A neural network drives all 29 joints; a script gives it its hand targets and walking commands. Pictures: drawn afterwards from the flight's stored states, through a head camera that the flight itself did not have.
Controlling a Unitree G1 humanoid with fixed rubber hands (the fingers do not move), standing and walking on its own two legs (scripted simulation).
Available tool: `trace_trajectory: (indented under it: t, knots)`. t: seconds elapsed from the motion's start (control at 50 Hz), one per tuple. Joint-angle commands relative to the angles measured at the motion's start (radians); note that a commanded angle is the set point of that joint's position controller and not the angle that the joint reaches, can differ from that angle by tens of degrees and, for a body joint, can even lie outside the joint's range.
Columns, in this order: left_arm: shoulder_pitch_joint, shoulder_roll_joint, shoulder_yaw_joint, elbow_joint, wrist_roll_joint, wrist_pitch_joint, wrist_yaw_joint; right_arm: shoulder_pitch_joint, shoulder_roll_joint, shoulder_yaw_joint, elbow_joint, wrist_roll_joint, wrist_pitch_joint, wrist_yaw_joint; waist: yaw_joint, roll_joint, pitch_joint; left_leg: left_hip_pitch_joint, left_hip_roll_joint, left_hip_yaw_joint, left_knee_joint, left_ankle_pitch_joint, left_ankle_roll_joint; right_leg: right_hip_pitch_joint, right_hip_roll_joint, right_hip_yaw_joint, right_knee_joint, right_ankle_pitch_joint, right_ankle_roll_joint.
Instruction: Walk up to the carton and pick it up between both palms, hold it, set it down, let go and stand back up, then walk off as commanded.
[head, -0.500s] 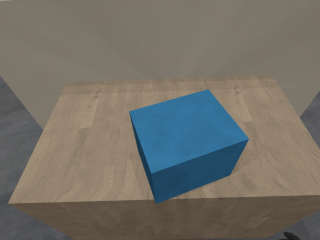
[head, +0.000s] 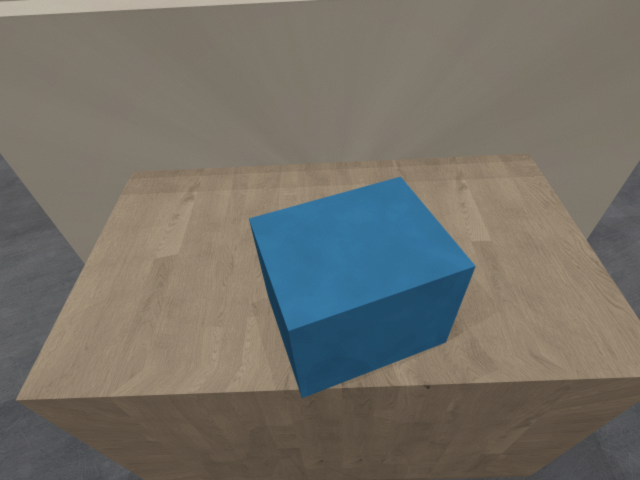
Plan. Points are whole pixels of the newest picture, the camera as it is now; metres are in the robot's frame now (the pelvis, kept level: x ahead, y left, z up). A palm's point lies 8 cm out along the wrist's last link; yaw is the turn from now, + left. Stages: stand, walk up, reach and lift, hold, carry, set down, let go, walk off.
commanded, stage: walk up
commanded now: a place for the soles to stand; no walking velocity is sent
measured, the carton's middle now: (352, 283) +0.42 -0.01 -0.03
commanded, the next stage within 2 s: reach and lift in 0.52 s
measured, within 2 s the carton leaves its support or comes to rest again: neither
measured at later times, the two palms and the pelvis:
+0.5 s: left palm out of the picture +0.09 +0.31 -0.11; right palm out of the picture +0.11 -0.31 -0.10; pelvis +0.01 +0.00 +0.00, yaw +0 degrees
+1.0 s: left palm (135, 468) +0.17 +0.27 -0.06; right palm out of the picture +0.15 -0.32 -0.10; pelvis +0.02 -0.03 -0.01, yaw -1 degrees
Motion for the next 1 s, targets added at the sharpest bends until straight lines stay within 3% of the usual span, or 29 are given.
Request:
trace_trajectory:
  t: [0.0,0.02,0.06,0.1,0.14,0.16,0.18,0.3,0.34,0.38,0.4,0.46,0.48,0.5,0.52,0.54,0.56,0.6,0.64,0.66,0.68,0.7,0.74,0.76,0.8,0.88,0.9,0.96,0.98]
  knots:
    - [-0.076,0.224,0.038,-0.090,0.008,-0.020,0.011,-0.032,-0.213,-0.054,-0.031,0.013,-0.038,-0.013,-0.007,0.012,-0.044,-0.117,0.096,-0.114,-0.121,-0.001,0.050,0.050,-0.097,0.116,-0.065,-0.018,-0.053]
    - [-0.057,0.212,0.035,-0.074,0.003,-0.019,0.011,-0.072,-0.199,-0.041,-0.036,0.010,-0.042,-0.012,0.014,0.027,-0.041,-0.090,0.102,-0.113,-0.122,0.043,0.050,0.033,-0.092,0.112,-0.061,-0.005,-0.046]
    - [-0.036,0.221,0.039,-0.083,-0.002,-0.017,0.010,-0.054,-0.230,-0.049,-0.056,0.016,-0.041,-0.012,0.014,0.028,-0.077,-0.105,0.097,-0.112,-0.089,0.106,0.058,0.074,-0.089,0.104,-0.034,0.028,-0.050]
    - [-0.034,0.227,0.034,-0.067,-0.003,-0.017,0.015,-0.033,-0.237,-0.045,-0.042,0.021,-0.036,-0.015,0.005,0.019,-0.058,-0.097,0.107,-0.113,-0.116,0.024,0.055,0.065,-0.091,0.115,-0.066,-0.007,-0.051]
    - [-0.034,0.216,0.035,-0.076,-0.001,-0.017,0.016,-0.024,-0.229,-0.050,-0.046,0.024,-0.037,-0.018,0.007,-0.055,-0.056,-0.107,0.125,-0.134,-0.110,0.065,0.055,0.064,-0.085,0.097,-0.057,0.051,-0.044]
    - [-0.058,0.199,0.027,-0.076,-0.004,-0.018,0.017,-0.041,-0.221,-0.044,-0.044,0.014,-0.040,-0.018,0.007,0.032,-0.088,-0.094,0.102,-0.091,-0.110,0.068,0.046,0.074,-0.101,0.116,-0.062,0.055,-0.045]
    - [-0.049,0.210,0.036,-0.084,-0.001,-0.018,0.016,-0.041,-0.197,-0.036,-0.032,0.018,-0.039,-0.019,0.006,0.042,-0.047,-0.113,0.099,-0.089,-0.108,0.052,0.049,0.044,-0.105,0.127,-0.080,0.006,-0.041]
    - [-0.034,0.221,0.033,-0.079,-0.004,-0.017,0.013,-0.055,-0.230,-0.047,-0.047,0.016,-0.037,-0.014,0.013,-0.001,-0.072,-0.081,0.116,-0.116,-0.097,0.073,0.058,0.039,-0.099,0.111,-0.074,0.017,-0.043]
    - [-0.058,0.208,0.031,-0.073,-0.003,-0.020,0.016,-0.044,-0.222,-0.043,-0.035,0.021,-0.036,-0.015,-0.011,0.009,-0.068,-0.075,0.115,-0.118,-0.084,0.085,0.062,0.037,-0.091,0.120,-0.084,0.050,-0.047]
    - [-0.051,0.216,0.034,-0.075,-0.003,-0.018,0.014,-0.051,-0.231,-0.045,-0.038,0.017,-0.034,-0.010,0.007,0.032,-0.082,-0.075,0.107,-0.097,-0.086,0.110,0.045,0.067,-0.106,0.117,-0.071,0.053,-0.056]
    - [-0.060,0.225,0.037,-0.076,0.003,-0.018,0.017,-0.057,-0.212,-0.049,-0.032,0.017,-0.036,-0.017,0.001,-0.011,-0.067,-0.106,0.108,-0.107,-0.105,0.074,0.049,0.078,-0.103,0.110,-0.066,0.051,-0.049]
    - [-0.053,0.204,0.035,-0.078,-0.005,-0.013,0.014,-0.075,-0.220,-0.048,-0.038,0.023,-0.036,-0.016,0.012,0.052,-0.061,-0.098,0.139,-0.124,-0.119,0.113,0.071,0.063,-0.084,0.088,-0.038,0.065,-0.045]
    - [-0.058,0.220,0.042,-0.080,-0.003,-0.014,0.013,-0.063,-0.218,-0.043,-0.049,0.020,-0.034,-0.019,0.006,0.001,-0.079,-0.099,0.130,-0.127,-0.107,0.120,0.069,0.075,-0.084,0.087,-0.040,0.061,-0.045]
    - [-0.053,0.213,0.032,-0.079,0.002,-0.014,0.016,-0.066,-0.220,-0.048,-0.050,0.018,-0.034,-0.018,0.005,0.048,-0.089,-0.082,0.131,-0.136,-0.094,0.124,0.072,0.074,-0.083,0.089,-0.033,0.059,-0.054]
    - [-0.404,0.182,0.087,-0.430,0.047,0.152,0.064,-0.411,-0.021,-0.159,-0.020,-0.110,-0.145,0.033,-0.050,-0.022,-0.082,-0.147,0.010,0.169,0.052,-0.206,-0.021,-0.075,0.019,-0.049,0.033,-0.230,-0.021]
    - [-0.318,0.147,0.056,-0.489,0.051,0.255,0.090,-0.305,-0.106,-0.176,0.004,-0.150,-0.147,0.064,-0.085,0.035,-0.016,-0.210,0.067,0.131,-0.005,-0.347,0.004,-0.008,0.062,-0.072,0.116,-0.234,-0.025]
    - [-0.312,0.134,0.072,-0.524,0.055,0.298,0.094,-0.285,-0.134,-0.177,-0.046,-0.145,-0.139,0.073,-0.070,0.065,0.005,-0.352,0.070,0.180,-0.017,-0.368,0.033,0.107,0.061,-0.076,0.152,-0.200,-0.025]
    - [-0.241,0.119,0.066,-0.574,0.072,0.360,0.087,-0.238,-0.159,-0.190,-0.071,-0.125,-0.121,0.081,-0.095,0.029,-0.019,-0.318,0.091,0.154,0.011,-0.318,0.029,0.097,0.069,-0.093,0.177,-0.140,-0.033]
    - [-0.192,0.112,0.056,-0.631,0.086,0.402,0.076,-0.175,-0.173,-0.190,-0.080,-0.114,-0.114,0.084,-0.092,0.049,-0.050,-0.287,0.086,0.169,0.002,-0.279,0.031,0.114,0.072,-0.094,0.181,-0.084,-0.029]
    - [-0.163,0.099,0.050,-0.673,0.075,0.415,0.066,-0.155,-0.180,-0.195,-0.106,-0.085,-0.114,0.081,-0.112,0.065,-0.106,-0.268,0.099,0.162,-0.010,-0.243,0.031,0.162,0.089,-0.106,0.183,0.002,-0.024]
    - [-0.126,0.084,0.075,-0.687,0.085,0.425,0.064,-0.130,-0.197,-0.182,-0.146,-0.066,-0.125,0.086,-0.089,0.033,-0.129,-0.302,0.099,0.167,-0.020,-0.153,0.045,0.241,0.094,-0.095,0.171,0.081,-0.025]
    - [-0.092,0.083,0.074,-0.685,0.067,0.416,0.058,-0.117,-0.174,-0.186,-0.141,-0.055,-0.125,0.083,-0.074,-0.011,-0.156,-0.186,0.063,0.149,0.015,-0.012,0.021,0.190,0.080,-0.075,0.129,0.122,-0.032]
    - [-0.049,0.100,0.083,-0.685,0.088,0.431,0.062,-0.098,-0.157,-0.166,-0.153,-0.032,-0.124,0.093,-0.045,-0.031,-0.161,0.007,0.028,0.124,0.036,0.083,-0.013,0.093,0.059,-0.065,0.038,0.098,-0.050]
    - [-0.015,0.086,0.105,-0.667,0.106,0.437,0.056,-0.081,-0.147,-0.135,-0.168,-0.021,-0.125,0.092,-0.010,-0.014,-0.150,0.014,0.017,0.137,0.031,0.134,-0.017,0.090,0.053,-0.055,0.022,0.124,-0.053]
    - [-0.010,0.104,0.143,-0.658,0.107,0.432,0.053,-0.093,-0.163,-0.141,-0.193,-0.008,-0.117,0.093,0.008,-0.066,-0.129,-0.005,-0.010,0.139,0.029,0.143,-0.014,0.095,0.053,-0.040,0.008,0.142,-0.026]
    - [-0.012,0.111,0.191,-0.739,0.103,0.401,0.068,-0.079,-0.169,-0.113,-0.260,0.024,-0.118,0.106,0.032,-0.058,-0.130,0.015,-0.026,0.131,-0.012,0.171,0.001,0.139,0.040,-0.014,-0.034,0.223,-0.001]
    - [-0.023,0.105,0.181,-0.779,0.078,0.376,0.072,-0.071,-0.139,-0.107,-0.314,0.037,-0.130,0.098,0.012,-0.093,-0.182,0.029,-0.021,0.122,-0.010,0.150,0.011,0.144,0.032,-0.015,-0.046,0.258,0.008]
    - [0.011,0.087,0.188,-0.764,0.069,0.323,0.086,-0.064,-0.133,-0.079,-0.361,0.047,-0.154,0.107,0.060,-0.099,-0.145,0.019,-0.040,0.144,-0.042,0.134,0.021,0.164,0.028,0.019,-0.087,0.239,0.014]
    - [0.021,0.085,0.186,-0.814,0.055,0.297,0.100,-0.043,-0.124,-0.075,-0.401,0.061,-0.165,0.110,0.051,-0.102,-0.182,0.038,-0.038,0.138,-0.047,0.130,0.019,0.140,0.028,0.022,-0.088,0.241,0.019]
